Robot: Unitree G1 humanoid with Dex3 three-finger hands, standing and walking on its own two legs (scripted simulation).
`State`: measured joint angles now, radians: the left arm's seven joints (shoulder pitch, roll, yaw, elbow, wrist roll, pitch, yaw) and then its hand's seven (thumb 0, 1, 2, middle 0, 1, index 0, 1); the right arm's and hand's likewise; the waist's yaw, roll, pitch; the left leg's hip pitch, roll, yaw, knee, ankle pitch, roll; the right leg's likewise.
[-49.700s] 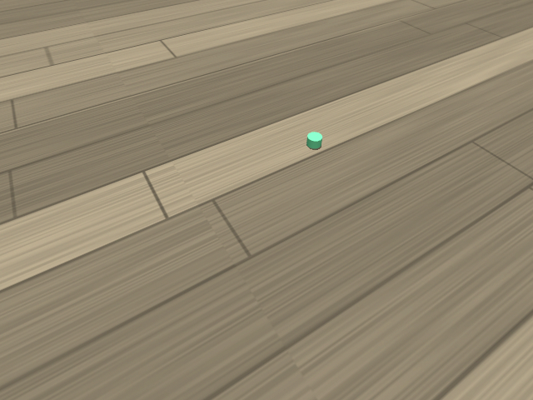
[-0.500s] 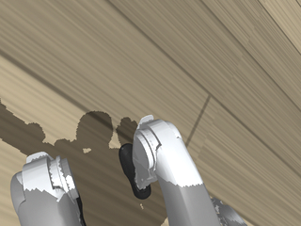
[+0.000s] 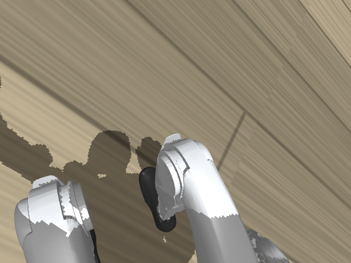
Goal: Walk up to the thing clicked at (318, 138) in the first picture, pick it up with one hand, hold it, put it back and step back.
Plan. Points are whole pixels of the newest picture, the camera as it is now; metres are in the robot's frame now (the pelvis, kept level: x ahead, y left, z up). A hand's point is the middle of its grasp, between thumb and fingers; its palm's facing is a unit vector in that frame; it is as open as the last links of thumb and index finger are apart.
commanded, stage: approach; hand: left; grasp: from above
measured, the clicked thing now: out of the picture +0.55 +0.30 -0.30
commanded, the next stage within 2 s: close in in 0.60 s
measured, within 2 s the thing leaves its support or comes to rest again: neither
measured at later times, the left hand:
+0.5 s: hand out of the picture +0.55 +0.29 -0.17, palm faces -0.45 -0.06 -0.89, open 13.8 cm
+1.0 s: hand out of the picture +0.55 +0.30 -0.19, palm faces -0.44 -0.08 -0.90, open 13.4 cm
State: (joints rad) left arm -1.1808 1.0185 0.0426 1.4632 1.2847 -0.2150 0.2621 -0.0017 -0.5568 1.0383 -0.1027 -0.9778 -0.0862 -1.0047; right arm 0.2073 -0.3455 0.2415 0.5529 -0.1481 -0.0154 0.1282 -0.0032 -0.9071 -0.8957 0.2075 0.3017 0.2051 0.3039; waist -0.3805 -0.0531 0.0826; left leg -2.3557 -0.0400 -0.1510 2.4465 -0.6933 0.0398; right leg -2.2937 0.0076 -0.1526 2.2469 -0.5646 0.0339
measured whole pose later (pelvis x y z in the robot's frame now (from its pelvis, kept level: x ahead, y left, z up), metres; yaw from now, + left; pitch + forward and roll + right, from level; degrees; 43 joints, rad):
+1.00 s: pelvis +0.00 +0.00 +0.00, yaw -1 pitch +34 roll -15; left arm -1.30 1.01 -0.04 1.56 1.29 -0.16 0.30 0.00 -0.44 0.95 -0.18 -0.96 -0.18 -0.97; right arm 0.16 -0.35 0.28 0.54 -0.16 -0.02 0.11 0.00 -0.91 -0.90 0.21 0.30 0.20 0.30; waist -0.44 -0.06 0.09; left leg -2.36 -0.04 -0.16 2.45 -0.71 0.04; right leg -2.29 0.01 -0.16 2.24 -0.58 0.03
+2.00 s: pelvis +0.00 +0.00 -0.01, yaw -4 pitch +31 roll -16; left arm -1.28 1.15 0.01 1.69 1.28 -0.19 0.45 0.00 -0.42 0.89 -0.15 -0.99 -0.17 -0.98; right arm 0.15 -0.38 0.39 0.54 -0.20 -0.12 0.13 0.00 -0.92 -0.90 0.21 0.30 0.20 0.30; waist -0.48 -0.14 0.21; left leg -2.35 -0.02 -0.21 2.50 -0.73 0.04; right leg -2.28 0.03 -0.20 2.25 -0.56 0.05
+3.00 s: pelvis +0.00 +0.01 +0.00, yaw -5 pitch +31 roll -18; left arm -1.27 1.19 0.00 1.69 1.25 -0.18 0.48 0.00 -0.30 0.92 -0.18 -1.04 -0.23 -1.04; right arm 0.12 -0.39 0.44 0.53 -0.22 -0.14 0.13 0.00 -0.92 -0.90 0.20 0.30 0.20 0.30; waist -0.50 -0.16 0.25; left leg -2.33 -0.01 -0.23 2.50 -0.74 0.04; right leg -2.25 0.04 -0.22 2.23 -0.56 0.05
